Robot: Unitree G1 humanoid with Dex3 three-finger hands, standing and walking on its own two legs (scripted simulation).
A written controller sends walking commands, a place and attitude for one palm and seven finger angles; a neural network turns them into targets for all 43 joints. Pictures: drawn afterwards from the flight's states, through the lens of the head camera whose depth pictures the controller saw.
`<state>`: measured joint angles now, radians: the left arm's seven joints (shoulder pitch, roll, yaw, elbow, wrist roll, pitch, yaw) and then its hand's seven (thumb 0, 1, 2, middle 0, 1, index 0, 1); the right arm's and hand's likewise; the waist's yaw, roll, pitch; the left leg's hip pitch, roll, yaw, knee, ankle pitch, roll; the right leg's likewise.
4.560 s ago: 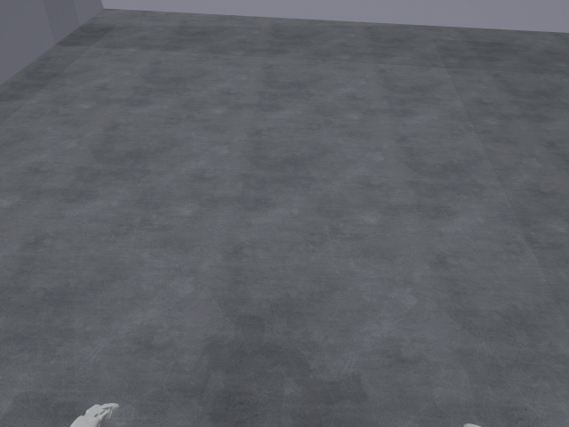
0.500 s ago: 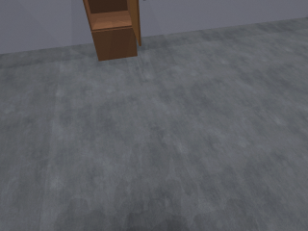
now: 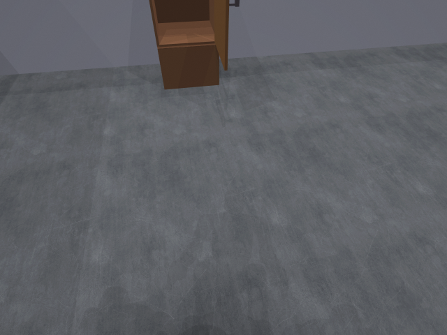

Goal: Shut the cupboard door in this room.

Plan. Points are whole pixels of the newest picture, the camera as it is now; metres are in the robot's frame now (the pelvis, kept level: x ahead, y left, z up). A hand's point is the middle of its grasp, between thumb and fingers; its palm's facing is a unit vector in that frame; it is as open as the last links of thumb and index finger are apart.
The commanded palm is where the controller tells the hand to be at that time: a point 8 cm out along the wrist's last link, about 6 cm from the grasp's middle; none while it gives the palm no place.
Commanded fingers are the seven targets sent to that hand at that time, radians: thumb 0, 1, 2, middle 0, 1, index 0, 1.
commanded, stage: stand and wait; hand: left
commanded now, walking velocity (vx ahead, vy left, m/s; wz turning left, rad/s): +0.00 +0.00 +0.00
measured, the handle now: out of the picture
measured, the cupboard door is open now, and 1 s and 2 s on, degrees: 90 90 90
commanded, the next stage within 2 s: turn or walk to find it in 0.06 s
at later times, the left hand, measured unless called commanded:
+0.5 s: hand out of the picture -0.03 +0.19 -0.19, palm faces +0.17 -0.96 -0.21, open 7.3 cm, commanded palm none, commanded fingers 0.00 0.90 0.90 -0.20 -0.30 -0.20 -0.30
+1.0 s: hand out of the picture -0.06 +0.23 -0.20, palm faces +0.29 -0.94 -0.19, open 7.4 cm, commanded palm none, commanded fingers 0.00 0.90 0.90 -0.20 -0.30 -0.20 -0.30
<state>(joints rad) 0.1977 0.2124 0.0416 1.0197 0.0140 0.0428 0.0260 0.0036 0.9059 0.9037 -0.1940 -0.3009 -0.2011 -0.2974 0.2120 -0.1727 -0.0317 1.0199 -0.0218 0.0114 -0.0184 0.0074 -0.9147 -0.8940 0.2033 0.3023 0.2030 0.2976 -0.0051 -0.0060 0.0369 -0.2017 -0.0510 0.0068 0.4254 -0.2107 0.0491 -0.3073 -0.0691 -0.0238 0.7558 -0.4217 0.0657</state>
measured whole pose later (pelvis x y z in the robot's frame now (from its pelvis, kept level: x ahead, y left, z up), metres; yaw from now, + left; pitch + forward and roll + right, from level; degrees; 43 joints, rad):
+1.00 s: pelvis -0.05 +0.04 -0.02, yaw +15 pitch -1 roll +0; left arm 0.22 0.19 0.05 1.02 0.02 0.03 0.02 0.00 0.90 0.90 -0.20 -0.30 -0.21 -0.30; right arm 0.18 -0.21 -0.06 1.01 -0.01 0.03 0.01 0.01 -0.92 -0.89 0.20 0.30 0.20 0.30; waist 0.01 -0.04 0.08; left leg -0.30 0.00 0.06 0.64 -0.32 0.00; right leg -0.26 -0.16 -0.17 0.68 -0.38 0.07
